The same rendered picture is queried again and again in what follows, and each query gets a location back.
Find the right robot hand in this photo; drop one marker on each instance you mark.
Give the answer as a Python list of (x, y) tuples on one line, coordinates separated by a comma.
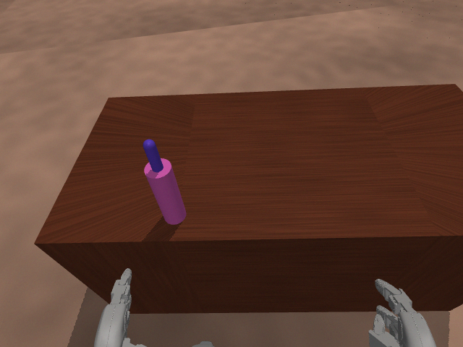
[(409, 329)]

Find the left robot hand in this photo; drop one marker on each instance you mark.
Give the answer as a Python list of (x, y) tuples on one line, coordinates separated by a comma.
[(113, 324)]

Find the bottle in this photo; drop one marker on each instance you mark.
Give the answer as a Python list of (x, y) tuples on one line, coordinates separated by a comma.
[(160, 176)]

